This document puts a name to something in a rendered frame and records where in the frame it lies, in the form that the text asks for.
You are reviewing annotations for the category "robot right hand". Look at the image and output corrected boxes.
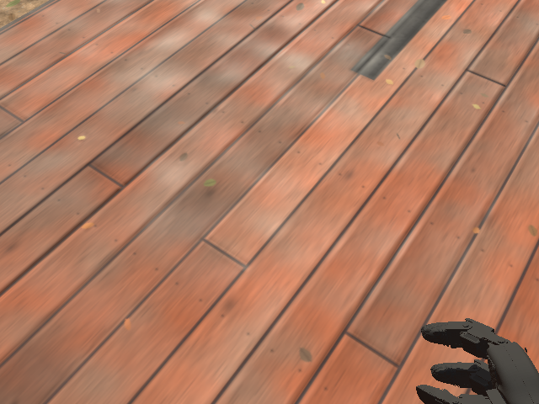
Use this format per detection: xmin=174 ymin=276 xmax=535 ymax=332
xmin=416 ymin=318 xmax=539 ymax=404

